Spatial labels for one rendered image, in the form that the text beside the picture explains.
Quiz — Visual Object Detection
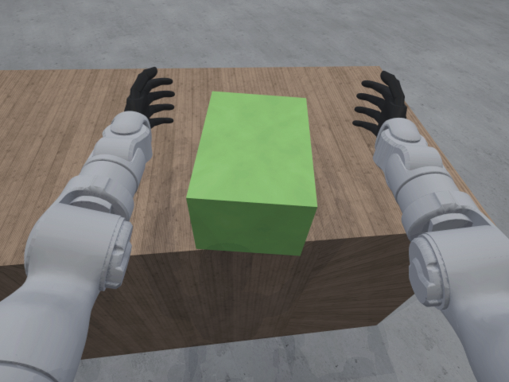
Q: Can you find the robot left forearm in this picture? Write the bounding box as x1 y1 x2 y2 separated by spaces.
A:
24 111 153 276

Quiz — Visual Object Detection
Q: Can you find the carton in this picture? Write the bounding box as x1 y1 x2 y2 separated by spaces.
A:
186 92 317 256

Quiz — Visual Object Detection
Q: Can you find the right robot hand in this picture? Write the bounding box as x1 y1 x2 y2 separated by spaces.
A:
352 71 407 138

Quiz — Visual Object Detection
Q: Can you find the pedestal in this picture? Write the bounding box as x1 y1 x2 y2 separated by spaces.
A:
0 66 496 360

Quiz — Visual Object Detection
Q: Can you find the robot right forearm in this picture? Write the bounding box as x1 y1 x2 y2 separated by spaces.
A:
373 118 509 242

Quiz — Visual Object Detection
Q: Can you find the robot right upper arm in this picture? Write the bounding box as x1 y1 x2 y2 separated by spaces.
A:
409 225 509 382

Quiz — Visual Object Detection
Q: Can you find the robot left upper arm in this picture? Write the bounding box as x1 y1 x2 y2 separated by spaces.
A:
0 203 133 382

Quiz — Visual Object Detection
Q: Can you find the left robot hand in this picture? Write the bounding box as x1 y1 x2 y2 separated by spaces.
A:
124 67 175 129

